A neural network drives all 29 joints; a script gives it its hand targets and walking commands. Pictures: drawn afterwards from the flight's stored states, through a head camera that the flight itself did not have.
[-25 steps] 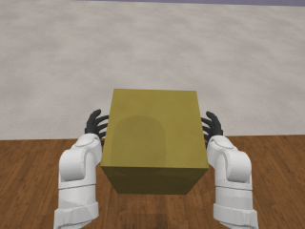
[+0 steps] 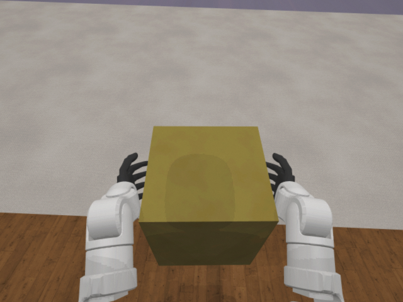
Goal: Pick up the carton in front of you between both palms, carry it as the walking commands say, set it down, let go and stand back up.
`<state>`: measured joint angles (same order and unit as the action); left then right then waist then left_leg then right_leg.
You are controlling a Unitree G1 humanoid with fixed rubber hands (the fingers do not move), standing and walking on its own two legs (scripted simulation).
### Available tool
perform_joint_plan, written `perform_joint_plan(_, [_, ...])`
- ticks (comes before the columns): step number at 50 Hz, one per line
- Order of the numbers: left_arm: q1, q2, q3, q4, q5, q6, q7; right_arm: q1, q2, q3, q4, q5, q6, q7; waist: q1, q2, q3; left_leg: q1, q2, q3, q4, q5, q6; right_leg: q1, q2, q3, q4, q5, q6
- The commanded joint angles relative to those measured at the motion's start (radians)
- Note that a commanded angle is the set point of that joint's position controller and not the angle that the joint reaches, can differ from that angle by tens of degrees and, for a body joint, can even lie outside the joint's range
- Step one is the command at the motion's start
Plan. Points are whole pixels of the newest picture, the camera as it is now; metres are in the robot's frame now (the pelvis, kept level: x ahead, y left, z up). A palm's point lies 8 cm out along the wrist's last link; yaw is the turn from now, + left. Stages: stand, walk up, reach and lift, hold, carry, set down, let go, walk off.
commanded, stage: carry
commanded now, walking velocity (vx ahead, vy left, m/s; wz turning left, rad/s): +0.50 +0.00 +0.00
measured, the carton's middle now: (205, 200) +0.33 +0.00 +0.02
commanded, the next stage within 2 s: none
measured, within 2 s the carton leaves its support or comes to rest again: neither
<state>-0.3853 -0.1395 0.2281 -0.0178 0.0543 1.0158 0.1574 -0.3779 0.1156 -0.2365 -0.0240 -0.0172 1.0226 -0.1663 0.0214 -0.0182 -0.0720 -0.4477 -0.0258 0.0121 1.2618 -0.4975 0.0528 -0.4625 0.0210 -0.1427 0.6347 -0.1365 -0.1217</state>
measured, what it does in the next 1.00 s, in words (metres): goes down: left foot 0.03 m lower, then right foot 0.03 m lower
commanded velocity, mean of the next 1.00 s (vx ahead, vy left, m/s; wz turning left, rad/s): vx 0.50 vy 0.00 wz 0.00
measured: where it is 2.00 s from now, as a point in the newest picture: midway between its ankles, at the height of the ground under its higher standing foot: (208, 160)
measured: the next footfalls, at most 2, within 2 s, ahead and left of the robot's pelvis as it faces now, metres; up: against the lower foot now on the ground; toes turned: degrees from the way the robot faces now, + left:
left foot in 0.38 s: +0.38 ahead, +0.08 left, -0.03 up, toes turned +3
right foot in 0.92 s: +0.71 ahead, -0.06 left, -0.07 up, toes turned -6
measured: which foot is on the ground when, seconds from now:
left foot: up 0.00-0.36, down 0.38-0.92, up 0.94-1.00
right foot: down 0.00-0.38, up 0.40-0.90, down 0.92-1.00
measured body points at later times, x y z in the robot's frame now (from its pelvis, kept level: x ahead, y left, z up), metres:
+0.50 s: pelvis +0.30 +0.04 -0.03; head +0.30 +0.05 +0.42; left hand +0.63 +0.17 +0.05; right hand +0.61 -0.13 +0.06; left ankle +0.35 +0.08 -0.76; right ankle +0.19 -0.08 -0.65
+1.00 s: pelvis +0.60 -0.01 -0.07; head +0.60 -0.01 +0.38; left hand +0.94 +0.14 +0.02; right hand +0.93 -0.17 +0.01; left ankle +0.40 +0.09 -0.69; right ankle +0.67 -0.06 -0.79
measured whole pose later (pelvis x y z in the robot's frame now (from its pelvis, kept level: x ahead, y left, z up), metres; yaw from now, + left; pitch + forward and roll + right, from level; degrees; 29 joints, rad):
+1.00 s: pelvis +0.60 -0.01 -0.07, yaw +0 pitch +4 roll +0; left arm -0.42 -0.15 0.25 0.01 0.08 1.02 0.15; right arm -0.40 0.09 -0.22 0.00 -0.02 1.02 -0.16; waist 0.00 0.02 -0.10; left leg -0.26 -0.05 0.02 1.15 -0.54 0.04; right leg -0.48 0.05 -0.16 0.58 -0.13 -0.14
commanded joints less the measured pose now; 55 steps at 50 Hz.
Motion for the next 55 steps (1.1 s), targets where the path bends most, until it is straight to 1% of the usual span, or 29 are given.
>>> perform_joint_plan(1, [-0.617,-0.828,-0.689,-0.154,-0.261,-0.074,-0.065,-0.511,0.837,0.602,-0.075,0.104,-0.065,0.032,0.014,-0.083,-0.355,-0.217,0.061,-0.009,-0.177,0.107,-0.003,0.429,-0.278,0.4,-0.248,0.228,-0.114])
perform_joint_plan(4, [-0.589,-0.801,-0.711,-0.157,-0.278,-0.09,-0.076,-0.471,0.789,0.617,-0.088,0.086,-0.087,0.027,0.027,-0.063,-0.324,-0.25,0.084,-0.006,-0.308,0.227,-0.009,0.458,-0.285,0.341,-0.24,0.357,-0.136])
perform_joint_plan(8, [-0.517,-0.763,-0.702,-0.139,-0.256,-0.09,-0.062,-0.46,0.753,0.632,-0.127,0.089,-0.088,0.028,0.051,-0.061,-0.272,-0.215,0.053,0.049,-0.523,0.458,0.001,0.487,-0.213,0.23,-0.228,0.521,-0.059])
perform_joint_plan(13, [-0.447,-0.708,-0.677,-0.124,-0.233,-0.057,-0.039,-0.457,0.661,0.621,-0.181,0.101,-0.058,0.02,0.083,-0.082,-0.226,-0.139,-0.015,0.139,-0.802,0.569,0.012,0.603,-0.151,0.146,-0.103,0.595,-0.043])
perform_joint_plan(15, [-0.472,-0.66,-0.655,-0.129,-0.217,-0.034,-0.025,-0.366,0.602,0.57,-0.103,0.064,-0.03,0.009,-0.003,-0.033,-0.281,0.176,-0.031,0.147,-0.911,0.661,0.032,0.478,-0.109,0.085,0.116,0.566,0.007])
perform_joint_plan(16, [-0.457,-0.647,-0.647,-0.093,-0.194,-0.02,-0.015,-0.325,0.583,0.536,-0.055,0.041,-0.014,0.005,-0.045,0.022,-0.338,0.436,0.046,0.11,-0.855,0.726,0.056,0.273,-0.1,0.061,0.289,0.352,0.034])
perform_joint_plan(17, [-0.476,-0.643,-0.647,-0.1,-0.216,-0.006,-0.011,-0.32,0.554,0.513,-0.073,0.043,-0.014,-0.002,-0.092,0.191,-0.401,0.678,0.288,-0.187,-0.732,1.018,0.163,-0.005,-0.019,0.052,0.517,-0.127,0.076])
perform_joint_plan(18, [-0.47,-0.632,-0.637,-0.096,-0.188,0.004,-0.006,-0.33,0.55,0.501,-0.047,0.025,-0.007,-0.012,-0.102,0.288,-0.486,0.797,0.425,-0.49,-0.733,0.958,0.265,-0.203,0.066,0.102,0.731,-0.473,0.085])
perform_joint_plan(19, [-0.503,-0.652,-0.641,-0.1,-0.206,0.009,-0.001,-0.367,0.589,0.519,-0.083,0.055,-0.009,-0.01,-0.117,0.271,-0.48,0.769,0.427,-0.594,-0.782,0.737,0.287,-0.32,0.045,0.147,0.819,-0.478,0.06])
perform_joint_plan(20, [-0.516,-0.69,-0.609,-0.133,-0.204,0.001,0.002,-0.45,0.634,0.564,-0.14,0.107,-0.003,0.0,-0.113,0.109,-0.419,0.681,0.398,-0.545,-0.828,0.574,0.271,-0.329,0.01,0.188,0.811,-0.396,0.049])
perform_joint_plan(22, [-0.558,-0.744,-0.575,-0.143,-0.206,-0.001,0.001,-0.616,0.745,0.641,-0.212,0.201,-0.01,0.028,-0.074,0.05,-0.327,0.448,0.337,-0.386,-0.891,0.484,0.213,-0.277,-0.064,0.183,0.678,-0.3,0.066])
perform_joint_plan(24, [-0.54,-0.741,-0.566,-0.11,-0.148,-0.004,0.003,-0.67,0.769,0.667,-0.216,0.228,-0.024,0.046,-0.061,0.077,-0.303,0.337,0.297,-0.329,-0.935,0.455,0.181,-0.193,-0.066,0.137,0.554,-0.25,0.078])
perform_joint_plan(26, [-0.51,-0.723,-0.565,-0.115,-0.12,-0.017,0.01,-0.619,0.785,0.685,-0.165,0.243,-0.027,0.06,-0.067,0.078,-0.316,0.385,0.295,-0.284,-0.923,0.502,0.195,-0.222,-0.064,0.13,0.475,-0.199,0.083])
perform_joint_plan(29, [-0.482,-0.717,-0.585,-0.104,-0.106,-0.015,0.012,-0.573,0.761,0.675,-0.113,0.228,-0.024,0.063,-0.075,0.124,-0.295,0.468,0.26,-0.198,-0.903,0.788,0.138,-0.29,-0.075,0.107,0.367,-0.094,0.095])
perform_joint_plan(34, [-0.525,-0.709,-0.614,-0.138,-0.125,0.001,-0.005,-0.509,0.748,0.626,-0.073,0.187,-0.012,0.069,-0.113,0.122,-0.245,0.541,0.215,-0.122,-0.925,0.824,0.09,-0.287,-0.053,0.057,0.133,0.14,0.081])
perform_joint_plan(40, [-0.491,-0.659,-0.581,-0.074,-0.126,0.026,-0.01,-0.458,0.688,0.598,-0.048,0.123,0.008,0.042,-0.124,0.118,-0.162,0.578,0.17,-0.04,-0.83,0.903,0.094,-0.188,-0.008,-0.004,-0.138,0.234,0.046])
perform_joint_plan(42, [-0.462,-0.67,-0.542,-0.023,-0.094,0.028,-0.009,-0.487,0.706,0.611,-0.048,0.122,0.006,0.043,-0.087,0.147,-0.201,0.557,0.163,-0.013,-0.722,1.023,0.081,-0.04,0.012,-0.021,-0.181,0.237,0.019])
perform_joint_plan(43, [-0.472,-0.672,-0.543,-0.057,-0.11,0.018,-0.011,-0.524,0.723,0.619,-0.07,0.143,0.004,0.044,-0.032,0.135,-0.237,0.497,0.16,0.003,-0.618,1.026,0.053,0.098,0.014,-0.008,-0.206,0.248,0.004])
perform_joint_plan(44, [-0.456,-0.662,-0.512,-0.006,-0.082,0.019,-0.011,-0.521,0.733,0.624,-0.041,0.135,0.005,0.042,0.014,0.061,-0.302,0.406,0.121,0.059,-0.42,0.906,0.01,0.294,-0.009,-0.017,-0.268,0.302,0.011])
perform_joint_plan(45, [-0.417,-0.637,-0.479,0.027,-0.067,0.017,-0.01,-0.526,0.706,0.603,-0.006,0.126,0.009,0.036,0.053,-0.076,-0.375,0.163,0.077,0.064,-0.196,0.573,-0.012,0.569,-0.15,0.121,-0.147,0.489,-0.003])
perform_joint_plan(46, [-0.424,-0.648,-0.494,0.014,-0.084,0.004,-0.014,-0.582,0.75,0.642,-0.092,0.145,-0.004,0.035,0.036,-0.307,-0.438,-0.139,-0.051,0.031,0.03,-0.047,-0.04,0.789,-0.373,0.487,-0.08,0.822,-0.064])
perform_joint_plan(47, [-0.448,-0.667,-0.51,-0.025,-0.101,-0.005,-0.015,-0.578,0.767,0.638,-0.074,0.147,-0.004,0.034,0.036,-0.275,-0.51,-0.266,-0.042,-0.017,0.166,-0.09,-0.017,0.84,-0.406,0.588,-0.114,0.511,-0.172])
perform_joint_plan(48, [-0.488,-0.739,-0.54,-0.036,-0.133,-0.009,-0.022,-0.573,0.795,0.629,-0.087,0.15,-0.018,0.029,0.037,-0.198,-0.47,-0.393,-0.024,-0.046,0.217,-0.081,0.001,0.833,-0.391,0.606,-0.157,0.273,-0.207])
perform_joint_plan(49, [-0.525,-0.796,-0.594,-0.085,-0.185,-0.026,-0.032,-0.577,0.823,0.624,-0.116,0.155,-0.032,0.03,0.039,-0.108,-0.437,-0.364,0.029,-0.042,0.149,-0.018,-0.008,0.709,-0.362,0.553,-0.203,0.125,-0.172])
perform_joint_plan(50, [-0.566,-0.816,-0.62,-0.104,-0.199,-0.041,-0.04,-0.569,0.84,0.611,-0.073,0.143,-0.036,0.029,0.047,-0.03,-0.365,-0.331,0.04,-0.035,0.071,0.039,-0.014,0.583,-0.33,0.525,-0.225,0.144,-0.144])
perform_joint_plan(51, [-0.563,-0.828,-0.638,-0.104,-0.205,-0.048,-0.051,-0.551,0.854,0.613,-0.066,0.125,-0.051,0.027,-0.004,0.021,-0.309,-0.274,0.051,-0.03,-0.033,0.105,-0.015,0.487,-0.29,0.443,-0.279,0.152,-0.073])
perform_joint_plan(53, [-0.638,-0.843,-0.684,-0.162,-0.255,-0.078,-0.07,-0.526,0.842,0.603,-0.081,0.099,-0.072,0.029,-0.004,-0.041,-0.333,-0.222,0.076,-0.006,-0.102,0.149,-0.016,0.429,-0.285,0.371,-0.299,0.181,-0.053])
perform_joint_plan(54, [-0.636,-0.841,-0.705,-0.183,-0.275,-0.087,-0.077,-0.513,0.842,0.628,-0.117,0.101,-0.084,0.03,0.007,-0.083,-0.355,-0.242,0.069,0.008,-0.129,0.163,-0.019,0.47,-0.279,0.363,-0.289,0.219,-0.084])
perform_joint_plan(55, [-0.571,-0.824,-0.687,-0.141,-0.255,-0.087,-0.077,-0.504,0.824,0.632,-0.097,0.098,-0.088,0.028,0.02,-0.097,-0.342,-0.262,0.072,0.016,-0.155,0.209,-0.021,0.494,-0.268,0.34,-0.277,0.35,-0.048])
